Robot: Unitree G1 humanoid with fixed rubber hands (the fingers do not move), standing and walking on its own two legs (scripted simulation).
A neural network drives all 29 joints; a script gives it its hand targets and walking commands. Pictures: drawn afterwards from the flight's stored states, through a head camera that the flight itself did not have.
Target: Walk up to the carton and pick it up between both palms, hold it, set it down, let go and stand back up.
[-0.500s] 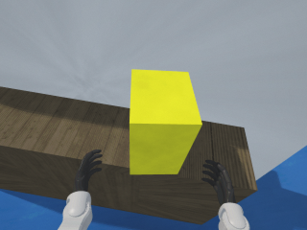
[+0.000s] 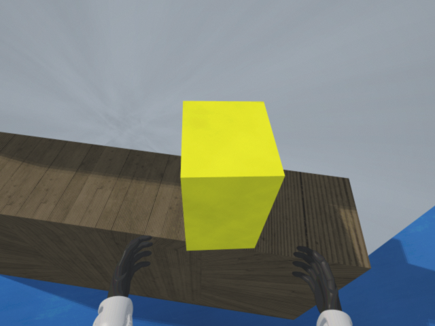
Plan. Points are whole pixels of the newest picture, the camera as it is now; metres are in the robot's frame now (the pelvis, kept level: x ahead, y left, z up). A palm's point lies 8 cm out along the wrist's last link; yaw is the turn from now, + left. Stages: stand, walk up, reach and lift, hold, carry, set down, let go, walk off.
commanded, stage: set down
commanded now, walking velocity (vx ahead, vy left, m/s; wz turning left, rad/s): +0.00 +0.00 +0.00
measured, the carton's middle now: (222, 181) +0.39 +0.01 +0.01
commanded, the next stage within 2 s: let go in 1.04 s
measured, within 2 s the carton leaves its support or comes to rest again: neither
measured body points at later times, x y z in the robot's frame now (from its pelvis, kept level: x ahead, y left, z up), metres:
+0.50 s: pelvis +0.01 +0.01 +0.00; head +0.00 +0.04 +0.45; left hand +0.16 +0.22 -0.10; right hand +0.17 -0.20 -0.07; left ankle -0.01 +0.14 -0.74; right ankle +0.00 -0.10 -0.74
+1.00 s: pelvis +0.01 +0.02 +0.00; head +0.02 +0.03 +0.45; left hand +0.17 +0.24 -0.09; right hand +0.17 -0.20 -0.08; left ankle -0.01 +0.14 -0.74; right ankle +0.00 -0.10 -0.74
